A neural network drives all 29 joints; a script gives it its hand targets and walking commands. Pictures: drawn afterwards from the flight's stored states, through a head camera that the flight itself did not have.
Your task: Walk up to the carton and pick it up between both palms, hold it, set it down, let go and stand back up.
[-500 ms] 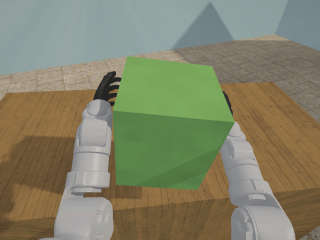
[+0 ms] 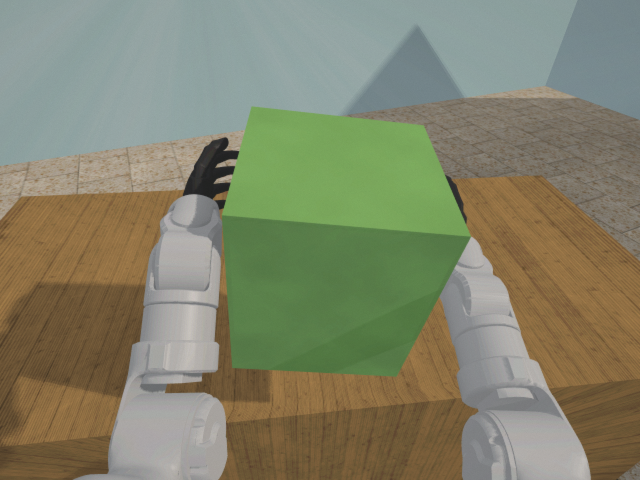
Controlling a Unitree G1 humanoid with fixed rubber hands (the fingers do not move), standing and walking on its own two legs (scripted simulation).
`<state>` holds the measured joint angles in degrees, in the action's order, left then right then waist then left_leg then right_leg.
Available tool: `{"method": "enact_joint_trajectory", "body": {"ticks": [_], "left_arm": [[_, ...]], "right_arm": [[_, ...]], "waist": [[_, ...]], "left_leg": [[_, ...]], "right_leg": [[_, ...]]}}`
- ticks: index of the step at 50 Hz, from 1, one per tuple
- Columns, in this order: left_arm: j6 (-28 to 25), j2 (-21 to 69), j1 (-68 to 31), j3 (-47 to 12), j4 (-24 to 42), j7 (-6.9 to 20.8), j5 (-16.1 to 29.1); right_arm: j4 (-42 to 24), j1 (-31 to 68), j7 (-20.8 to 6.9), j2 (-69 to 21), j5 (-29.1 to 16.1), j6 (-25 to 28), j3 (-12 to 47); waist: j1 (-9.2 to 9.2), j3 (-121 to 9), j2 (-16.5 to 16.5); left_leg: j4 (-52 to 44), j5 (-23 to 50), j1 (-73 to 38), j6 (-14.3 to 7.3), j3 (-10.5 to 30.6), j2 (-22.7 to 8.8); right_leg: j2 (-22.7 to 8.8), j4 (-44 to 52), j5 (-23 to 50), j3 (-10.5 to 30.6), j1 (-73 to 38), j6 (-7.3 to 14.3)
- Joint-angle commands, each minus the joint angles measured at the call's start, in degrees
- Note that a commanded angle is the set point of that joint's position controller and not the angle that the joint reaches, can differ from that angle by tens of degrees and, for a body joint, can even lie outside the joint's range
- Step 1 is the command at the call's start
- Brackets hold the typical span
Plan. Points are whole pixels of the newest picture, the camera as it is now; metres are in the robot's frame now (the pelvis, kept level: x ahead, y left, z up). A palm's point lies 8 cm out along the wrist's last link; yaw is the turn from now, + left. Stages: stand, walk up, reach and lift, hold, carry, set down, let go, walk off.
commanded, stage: hold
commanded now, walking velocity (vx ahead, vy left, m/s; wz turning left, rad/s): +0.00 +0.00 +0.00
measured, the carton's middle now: (327, 247) +0.35 +0.00 +0.17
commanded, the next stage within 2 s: none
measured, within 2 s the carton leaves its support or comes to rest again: neither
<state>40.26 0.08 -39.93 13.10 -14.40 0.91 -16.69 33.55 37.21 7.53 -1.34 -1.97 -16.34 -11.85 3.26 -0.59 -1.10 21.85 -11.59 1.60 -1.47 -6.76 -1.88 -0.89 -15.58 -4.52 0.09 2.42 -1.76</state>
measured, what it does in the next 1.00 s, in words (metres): stands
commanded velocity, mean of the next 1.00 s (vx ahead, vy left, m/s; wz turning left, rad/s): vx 0.00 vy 0.00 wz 0.00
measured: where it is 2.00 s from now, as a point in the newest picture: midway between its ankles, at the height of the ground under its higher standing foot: outside the picture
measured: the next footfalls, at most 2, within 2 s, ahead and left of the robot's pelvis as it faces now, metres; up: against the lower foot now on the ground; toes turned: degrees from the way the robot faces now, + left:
none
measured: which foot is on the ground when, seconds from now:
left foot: down 0.00-1.00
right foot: down 0.00-1.00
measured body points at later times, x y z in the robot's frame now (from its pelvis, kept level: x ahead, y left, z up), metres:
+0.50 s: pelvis +0.00 +0.00 +0.00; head -0.07 +0.02 +0.44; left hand +0.38 +0.15 +0.23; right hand +0.37 -0.16 +0.18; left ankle +0.02 +0.10 -0.75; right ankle +0.06 -0.14 -0.75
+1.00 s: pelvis +0.00 +0.00 +0.00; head -0.07 +0.02 +0.44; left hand +0.37 +0.15 +0.23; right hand +0.37 -0.16 +0.18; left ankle +0.02 +0.10 -0.75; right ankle +0.06 -0.14 -0.75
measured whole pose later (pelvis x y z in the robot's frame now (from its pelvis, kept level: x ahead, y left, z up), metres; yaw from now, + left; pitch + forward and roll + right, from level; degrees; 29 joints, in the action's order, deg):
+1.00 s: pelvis +0.00 +0.00 +0.00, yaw +0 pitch -10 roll -1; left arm 41.9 0.1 -41.2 13.5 -13.3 3.0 -18.7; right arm 32.5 37.3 7.8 -1.3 -2.2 -16.7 -11.7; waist 3.3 0.9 -1.2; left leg 21.8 -11.3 1.1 -1.5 -6.5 -1.7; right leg -1.1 -15.6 -4.3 -0.1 1.8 -1.8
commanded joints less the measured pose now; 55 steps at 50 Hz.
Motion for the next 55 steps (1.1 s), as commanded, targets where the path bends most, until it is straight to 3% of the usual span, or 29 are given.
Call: {"method": "enact_joint_trajectory", "body": {"ticks": [1, 3, 5, 6, 8, 10, 12, 13, 14, 18, 20, 21, 22, 23, 25, 32, 33, 35, 40, 44, 46, 52, 53, 55], "left_arm": [[0.89, 34.27, -29.26, -15.23, 4.22, 8.17, 1.64], [1.19, 33.32, -30.72, -13.59, 2.04, 8.52, 1.02], [1.14, 33.71, -30.4, -13.86, 2.45, 8.71, 1.34], [0.84, 34.12, -30.81, -14.65, 2.87, 8.69, 1.73], [0.8, 33.6, -31.68, -14.47, 2.85, 8.62, 1.82], [0.95, 33.39, -29.68, -13.63, 1.55, 8.56, 1.61], [0.73, 33.82, -30.87, -14.44, 2.46, 8.2, 1.21], [0.67, 34.13, -30.58, -14.76, 3.19, 8.34, 1.61], [0.82, 33.6, -30.35, -14.2, 3.05, 8.59, 1.58], [1.39, 34.35, -28.15, -14.44, 2.14, 8.41, 1.04], [1.25, 34.86, -28.92, -15.32, 4.49, 8.25, 1.7], [0.72, 35.44, -28.71, -16.98, 5.88, 8.18, 2.91], [0.81, 34.41, -28.76, -16.94, 5.01, 8.2, 2.86], [0.93, 35.34, -28.59, -17.15, 5.74, 7.84, 2.78], [0.87, 34.67, -27.85, -17.05, 6.24, 7.99, 2.68], [1.82, 35.04, -27.78, -15.28, 3.64, 8.88, 0.94], [1.58, 34.57, -28.61, -14.77, 4.25, 9.05, 0.51], [1.64, 33.85, -27.86, -15.09, 4.41, 9.07, 0.87], [1.04, 33.83, -29.7, -13.99, 3.21, 9.3, 0.06], [0.74, 33.77, -29.11, -14.13, 4.62, 9.36, 0.84], [1.06, 33.59, -29.97, -14.2, 2.78, 9.22, 0.39], [0.13, 34.81, -30.31, -16.51, 5.95, 8.61, 2.18], [0.23, 34.49, -29.22, -16.58, 5.77, 8.56, 2.76], [0.31, 34.96, -28.62, -16.89, 6.5, 8.45, 2.14]], "right_arm": [[-17.05, 50.24, -5.07, -26.86, -10.6, 4.46, 28.4], [-17.2, 51.98, -5.23, -27.39, -10.02, 4.3, 27.49], [-17.94, 51.67, -5.47, -27.13, -10.29, 4.24, 27.9], [-17.26, 51.42, -5.44, -26.76, -9.82, 4.34, 27.3], [-18.02, 51.87, -5.53, -27.44, -10.19, 4.45, 27.36], [-18.71, 52.26, -5.53, -27.25, -9.79, 4.56, 27.3], [-17.49, 51.71, -5.6, -26.63, -9.73, 4.82, 27.14], [-17.9, 50.29, -5.47, -26.94, -9.29, 4.96, 26.87], [-17.68, 50.7, -5.44, -27.21, -9.57, 4.92, 27.4], [-18.43, 50.89, -5.33, -26.47, -10.43, 5.03, 27.68], [-19.84, 51.27, -5.4, -26.49, -10.84, 5.47, 28.04], [-22.76, 52.03, -5.12, -26.83, -11.12, 5.75, 29.36], [-20.87, 51.23, -4.88, -26.19, -11.27, 5.27, 28.7], [-22.66, 52.38, -5.02, -26.99, -11.71, 5.53, 29.84], [-20.86, 49.44, -4.74, -26.39, -11.86, 4.76, 29.44], [-18.39, 48.56, -4.93, -24.94, -10.35, 4.42, 27.26], [-17.19, 48.21, -5.08, -25.65, -10.6, 4.51, 27.75], [-18.75, 49.09, -4.88, -25.78, -10.21, 4.77, 27.61], [-16.49, 48.51, -5.54, -25.4, -9.26, 4.77, 26.53], [-18.38, 49.37, -5.31, -27.01, -9.47, 5.14, 27.35], [-17.25, 49.33, -5.5, -26.06, -9.14, 5.12, 26.63], [-18.62, 49.17, -5.33, -26.72, -9.82, 5.59, 27.4], [-20.81, 49.7, -5.31, -26.25, -9.86, 5.84, 27.72], [-20.42, 50.52, -5.09, -26.47, -10.59, 5.86, 28.23]], "waist": [[-2.07, -12.59, 0.44], [-2.13, -10.79, -0.54], [-2.1, -12.38, -0.67], [-1.26, -11.12, -0.02], [-1.72, -11.84, 0.05], [-1.74, -11.55, -1.18], [-1.82, -11.9, 0.78], [-1.09, -11.3, 0.13], [-1.72, -12.06, -0.79], [-1.66, -11.68, 0.52], [-1.65, -14.03, 1.25], [-1.53, -16.74, -0.16], [-0.68, -14.7, 0.19], [-1.76, -16.35, 0.25], [-0.92, -14.5, -0.05], [-0.26, -11.04, 0.74], [-0.9, -11.42, 0.84], [-0.44, -12.05, 0.29], [-0.88, -10.42, 0.67], [-1.01, -12.53, -0.61], [-0.83, -10.93, 0.54], [-0.18, -13.33, 0.86], [-0.51, -14.41, -0.25], [-0.81, -15.16, 0.83]], "left_leg": [[-7.34, 14.12, 0.46, 0.92, 5.82, 2.71], [-9.17, 7.67, 3.84, -0.21, 5.66, 2.86], [-9.17, 8.54, 2.87, -0.25, 5.76, 2.64], [-9.1, 8.33, 3.09, 0.08, 5.93, 2.71], [-9.43, 7.2, 3.89, -0.13, 5.75, 2.72], [-9.04, 9.15, 3.04, 0.03, 5.92, 2.77], [-9.33, 8.93, 2.91, 0.2, 6.04, 2.4], [-9.48, 9.78, 3.42, 0.16, 6.17, 2.17], [-8.49, 11.49, 2.51, 0.35, 5.8, 2.41], [-7.65, 13.88, 0.87, 0.86, 5.94, 2.72], [-7.32, 15.91, -0.54, 1.03, 6.01, 2.6], [-6.19, 17.86, -1.55, 1.07, 6.39, 2.5], [-6.12, 16.83, -1.37, 1.41, 6.2, 2.98], [-6.0, 19.01, -2.11, 1.23, 6.55, 2.52], [-5.82, 19.37, -2.02, 1.49, 6.67, 2.78], [-8.18, 12.88, 1.39, 0.98, 6.82, 2.19], [-8.39, 12.77, 0.96, 1.2, 6.23, 2.52], [-7.43, 14.75, 0.28, 1.23, 5.99, 2.91], [-10.35, 8.19, 3.15, 0.55, 6.26, 2.04], [-8.71, 10.79, 1.9, 0.24, 5.61, 2.66], [-9.57, 9.08, 2.65, 0.4, 6.2, 2.1], [-7.95, 14.56, 0.25, 1.35, 6.82, 1.96], [-7.32, 14.82, 0.41, 1.01, 6.6, 2.27], [-6.74, 17.44, -1.1, 1.73, 5.89, 2.77]], "right_leg": [[4.83, 1.18, 0.51, -4.04, -14.3, 2.03], [4.37, 1.1, -2.02, -4.02, -14.83, 1.85], [4.59, 0.75, -1.38, -4.35, -15.3, 1.66], [4.62, 0.83, -1.67, -4.47, -14.72, 1.71], [4.72, 0.66, -2.45, -4.24, -15.49, 1.66], [4.8, 1.03, -2.03, -4.51, -14.94, 1.62], [5.01, 0.65, -2.27, -4.81, -14.58, 1.5], [4.8, 0.41, -0.49, -4.61, -15.23, 1.7], [4.74, 0.6, -0.34, -4.46, -14.89, 1.58], [4.91, 1.22, -0.37, -4.28, -14.58, 2.0], [4.95, 0.8, 1.37, -4.45, -15.04, 1.77], [5.16, 0.52, 3.22, -4.4, -15.43, 1.84], [5.12, 1.09, 1.86, -4.41, -14.63, 1.92], [5.44, 0.6, 3.01, -4.71, -15.4, 1.87], [5.34, 1.09, 3.49, -4.44, -15.16, 1.91], [4.87, 1.11, 0.19, -4.34, -15.91, 2.29], [4.97, 0.83, -0.32, -4.52, -15.86, 2.0], [4.73, 1.17, 1.1, -4.64, -15.8, 1.89], [4.98, 0.6, -2.67, -5.26, -16.41, 1.64], [4.67, 0.74, -0.14, -4.59, -16.4, 1.7], [4.9, 0.48, -2.09, -4.88, -15.36, 1.89], [5.15, 0.42, 0.53, -5.09, -15.6, 2.0], [5.13, 0.86, 0.86, -4.81, -15.72, 2.09], [5.23, 0.82, 1.67, -5.02, -15.31, 1.96]]}}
